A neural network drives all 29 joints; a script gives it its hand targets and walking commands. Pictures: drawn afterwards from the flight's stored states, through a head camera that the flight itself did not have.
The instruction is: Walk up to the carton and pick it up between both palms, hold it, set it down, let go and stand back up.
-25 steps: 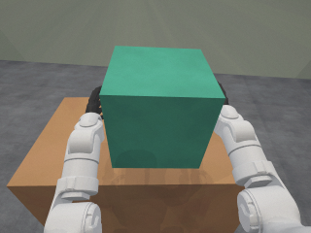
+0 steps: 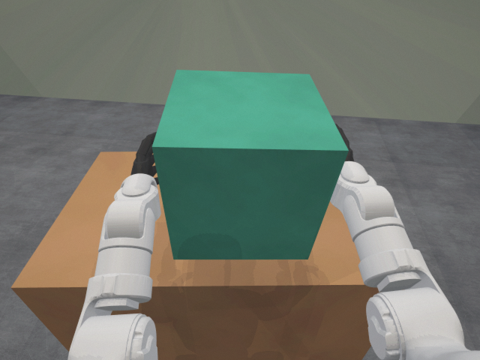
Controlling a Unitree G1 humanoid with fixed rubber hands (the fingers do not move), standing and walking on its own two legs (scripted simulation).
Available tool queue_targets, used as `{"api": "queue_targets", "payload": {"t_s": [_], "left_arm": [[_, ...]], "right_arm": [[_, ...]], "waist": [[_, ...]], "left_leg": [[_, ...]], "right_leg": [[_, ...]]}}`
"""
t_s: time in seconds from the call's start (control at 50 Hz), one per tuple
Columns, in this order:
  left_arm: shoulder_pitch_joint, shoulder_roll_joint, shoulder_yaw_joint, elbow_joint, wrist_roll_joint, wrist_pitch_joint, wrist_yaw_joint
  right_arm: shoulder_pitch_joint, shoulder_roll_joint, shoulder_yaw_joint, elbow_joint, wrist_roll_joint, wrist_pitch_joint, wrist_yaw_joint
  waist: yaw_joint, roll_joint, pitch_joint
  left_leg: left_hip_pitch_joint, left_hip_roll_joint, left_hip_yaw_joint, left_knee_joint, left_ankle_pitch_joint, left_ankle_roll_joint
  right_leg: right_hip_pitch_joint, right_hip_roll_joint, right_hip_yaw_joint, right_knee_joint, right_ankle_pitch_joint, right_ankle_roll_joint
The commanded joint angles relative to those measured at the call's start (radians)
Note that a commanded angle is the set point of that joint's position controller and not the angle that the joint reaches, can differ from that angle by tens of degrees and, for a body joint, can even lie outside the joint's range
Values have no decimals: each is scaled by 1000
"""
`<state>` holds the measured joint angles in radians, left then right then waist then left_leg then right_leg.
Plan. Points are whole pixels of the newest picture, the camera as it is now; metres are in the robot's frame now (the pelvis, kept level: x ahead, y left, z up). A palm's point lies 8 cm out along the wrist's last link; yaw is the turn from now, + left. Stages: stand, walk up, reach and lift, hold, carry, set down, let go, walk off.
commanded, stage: hold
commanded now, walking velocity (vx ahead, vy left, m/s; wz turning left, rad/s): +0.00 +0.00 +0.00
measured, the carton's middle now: (242, 165) +0.41 +0.00 +0.18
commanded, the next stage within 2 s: none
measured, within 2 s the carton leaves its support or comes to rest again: neither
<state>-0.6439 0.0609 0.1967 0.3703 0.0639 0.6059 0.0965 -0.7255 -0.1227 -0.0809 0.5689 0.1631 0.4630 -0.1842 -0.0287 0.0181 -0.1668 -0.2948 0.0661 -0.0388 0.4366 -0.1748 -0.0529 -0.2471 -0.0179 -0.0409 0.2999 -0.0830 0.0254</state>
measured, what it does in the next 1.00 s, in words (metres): stands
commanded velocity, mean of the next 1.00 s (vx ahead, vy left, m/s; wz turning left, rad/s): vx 0.00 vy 0.00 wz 0.00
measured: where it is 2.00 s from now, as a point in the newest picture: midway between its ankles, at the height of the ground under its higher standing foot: outside the picture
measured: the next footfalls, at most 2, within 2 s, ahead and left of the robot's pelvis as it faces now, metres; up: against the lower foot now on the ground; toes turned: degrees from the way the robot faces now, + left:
none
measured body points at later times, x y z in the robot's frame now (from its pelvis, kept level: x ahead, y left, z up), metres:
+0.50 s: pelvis +0.00 +0.00 +0.00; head -0.04 +0.01 +0.45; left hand +0.39 +0.16 +0.18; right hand +0.40 -0.16 +0.19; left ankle +0.03 +0.14 -0.74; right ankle +0.04 -0.14 -0.74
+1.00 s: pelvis +0.00 +0.00 +0.00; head -0.04 +0.01 +0.45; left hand +0.39 +0.16 +0.18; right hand +0.40 -0.16 +0.19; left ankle +0.03 +0.14 -0.74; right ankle +0.04 -0.14 -0.74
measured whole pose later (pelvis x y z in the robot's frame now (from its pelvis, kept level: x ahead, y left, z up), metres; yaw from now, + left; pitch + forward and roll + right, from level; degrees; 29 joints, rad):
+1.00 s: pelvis +0.00 +0.00 +0.00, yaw +0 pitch +2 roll -2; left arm -0.63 0.05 0.20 0.34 0.08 0.62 0.09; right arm -0.71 -0.12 -0.08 0.55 0.17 0.47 -0.19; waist -0.03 0.01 -0.16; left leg -0.28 0.06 -0.04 0.43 -0.18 -0.05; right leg -0.24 -0.02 -0.04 0.29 -0.09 0.03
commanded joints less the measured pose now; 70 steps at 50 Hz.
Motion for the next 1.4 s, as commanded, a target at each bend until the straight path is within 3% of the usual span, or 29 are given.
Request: {"api": "queue_targets", "payload": {"t_s": [0.0, 0.06, 0.14, 0.2, 0.22, 0.26, 0.28, 0.3, 0.34, 0.38, 0.4, 0.46, 0.5, 0.52, 0.54, 0.56, 0.6, 0.64, 0.76, 0.86, 0.9, 0.96, 0.98, 1.1, 1.12, 1.16, 1.3, 1.34, 1.38], "left_arm": [[-779, -754, -425, -277, -81, -69, -195], [-750, -732, -405, -263, -70, -66, -197], [-784, -743, -438, -337, -94, -82, -192], [-758, -750, -428, -308, -87, -77, -191], [-771, -752, -452, -370, -96, -83, -186], [-731, -762, -455, -329, -98, -77, -184], [-745, -764, -463, -383, -100, -76, -184], [-696, -761, -453, -330, -100, -66, -184], [-724, -756, -467, -394, -97, -68, -181], [-673, -754, -455, -323, -93, -57, -185], [-709, -758, -467, -370, -100, -62, -187], [-711, -745, -461, -367, -93, -58, -190], [-704, -749, -437, -302, -69, -48, -197], [-710, -750, -431, -329, -76, -55, -200], [-710, -758, -449, -352, -76, -56, -197], [-724, -740, -436, -340, -80, -57, -197], [-739, -755, -468, -381, -104, -63, -190], [-733, -744, -452, -355, -95, -62, -193], [-744, -741, -440, -347, -81, -60, -198], [-734, -737, -424, -332, -76, -64, -198], [-716, -740, -418, -279, -69, -58, -199], [-758, -734, -433, -320, -87, -71, -196], [-774, -749, -444, -362, -85, -72, -192], [-727, -750, -444, -324, -84, -59, -195], [-713, -751, -453, -341, -86, -58, -194], [-742, -759, -473, -420, -104, -69, -188], [-700, -743, -462, -392, -93, -51, -189], [-663, -739, -439, -304, -82, -43, -196], [-721, -742, -438, -362, -75, -51, -198]], "right_arm": [[-727, 741, 323, -285, 135, -56, 112], [-726, 744, 333, -280, 140, -58, 117], [-719, 764, 356, -305, 146, -63, 112], [-718, 769, 367, -311, 150, -62, 111], [-695, 763, 367, -312, 155, -63, 110], [-716, 754, 381, -342, 165, -62, 106], [-707, 758, 386, -360, 174, -67, 108], [-697, 746, 386, -346, 173, -57, 105], [-671, 745, 391, -348, 178, -57, 107], [-694, 726, 392, -367, 181, -50, 102], [-671, 738, 390, -356, 173, -52, 102], [-658, 730, 372, -346, 166, -48, 105], [-667, 720, 356, -294, 151, -40, 106], [-692, 732, 363, -336, 161, -50, 108], [-685, 720, 364, -341, 160, -54, 108], [-689, 717, 366, -331, 161, -47, 107], [-678, 733, 371, -339, 167, -53, 109], [-700, 741, 378, -350, 166, -56, 110], [-691, 747, 360, -325, 153, -51, 109], [-720, 752, 378, -336, 156, -56, 110], [-707, 737, 353, -301, 144, -54, 110], [-745, 750, 372, -340, 157, -62, 114], [-725, 756, 372, -328, 157, -59, 114], [-712, 736, 374, -328, 155, -52, 109], [-679, 728, 364, -332, 157, -53, 106], [-667, 753, 387, -344, 170, -53, 106], [-669, 725, 392, -358, 185, -44, 103], [-699, 719, 390, -369, 171, -47, 101], [-683, 738, 384, -338, 162, -46, 105]], "waist": [[-89, 3, -354], [-70, -6, -357], [-73, 12, -428], [-75, -7, -420], [-76, 31, -455], [-78, 21, -422], [-72, 35, -459], [-74, 9, -435], [-79, 32, -467], [-81, -5, -416], [-85, 22, -428], [-92, 12, -419], [-90, 32, -325], [-87, 6, -373], [-94, 33, -395], [-83, 17, -380], [-96, 17, -422], [-74, 10, -423], [-84, 13, -394], [-60, -1, -408], [-72, 3, -351], [-59, -9, -407], [-60, 29, -432], [-76, 7, -377], [-95, 22, -394], [-89, 27, -460], [-82, 33, -432], [-75, -1, -364], [-69, 5, -388]], "left_leg": [[173, -144, 30, -160, 12, 1], [172, -148, 35, -162, 11, 3], [200, -153, 34, -149, 75, 2], [197, -149, 29, -142, 73, 0], [220, -151, 26, -135, 116, -10], [215, -151, 25, -130, 121, -6], [234, -149, 19, -121, 180, -15], [228, -149, 18, -117, 177, -12], [255, -151, 20, -107, 212, -21], [221, -151, 20, -115, 173, -15], [238, -151, 20, -119, 170, -19], [225, -151, 24, -129, 148, -16], [205, -151, 28, -152, 84, -12], [208, -145, 25, -142, 101, -8], [219, -143, 22, -142, 116, -16], [202, -145, 24, -142, 105, -12], [235, -148, 21, -131, 137, -17], [218, -150, 25, -131, 116, -10], [205, -149, 29, -142, 92, -6], [197, -152, 34, -142, 80, 4], [179, -146, 32, -152, 35, 5], [183, -148, 31, -150, 55, 6], [216, -150, 30, -144, 84, 1], [210, -149, 28, -143, 90, -3], [229, -146, 25, -140, 123, -13], [250, -148, 19, -124, 164, -16], [245, -152, 18, -117, 190, -20], [208, -148, 20, -131, 122, -5], [211, -149, 27, -142, 112, -6]], "right_leg": [[290, 78, 16, -34, -2, -11], [308, 75, 10, -31, 7, -7], [321, 74, 23, -19, 72, -5], [337, 77, 19, -19, 70, -7], [342, 79, 18, -10, 107, -9], [331, 78, 21, -18, 109, -9], [352, 85, 17, -8, 149, -9], [351, 84, 19, -14, 152, -12], [351, 85, 20, -3, 176, -10], [340, 89, 13, -10, 148, -7], [341, 85, 13, -12, 145, -7], [335, 84, 15, -16, 127, -5], [307, 79, 14, -36, 50, -13], [330, 84, 14, -30, 76, -11], [335, 86, 7, -27, 91, -14], [330, 85, 9, -23, 81, -13], [329, 82, 14, -21, 107, -14], [331, 84, 16, -17, 89, -10], [330, 79, 19, -20, 65, -11], [340, 79, 18, -14, 69, -5], [307, 77, 14, -27, 17, -11], [320, 76, 15, -22, 31, -5], [320, 76, 19, -17, 55, -8], [316, 79, 11, -26, 62, -8], [325, 83, 10, -23, 90, -9], [340, 82, 13, -11, 139, -12], [346, 85, 12, -10, 152, -13], [332, 81, 12, -25, 97, -12], [327, 83, 15, -20, 81, -8]]}}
